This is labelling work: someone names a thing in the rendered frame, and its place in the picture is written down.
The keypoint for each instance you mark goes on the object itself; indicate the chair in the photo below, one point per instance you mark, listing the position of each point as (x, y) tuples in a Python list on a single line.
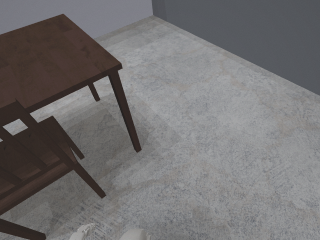
[(31, 160)]

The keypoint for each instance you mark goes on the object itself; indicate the left robot thigh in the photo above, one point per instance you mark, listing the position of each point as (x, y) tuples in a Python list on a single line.
[(136, 234)]

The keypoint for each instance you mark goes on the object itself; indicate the table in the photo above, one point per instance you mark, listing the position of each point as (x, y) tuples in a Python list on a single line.
[(45, 61)]

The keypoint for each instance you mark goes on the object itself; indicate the robot left hand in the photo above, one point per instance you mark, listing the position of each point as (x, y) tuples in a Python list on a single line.
[(83, 232)]

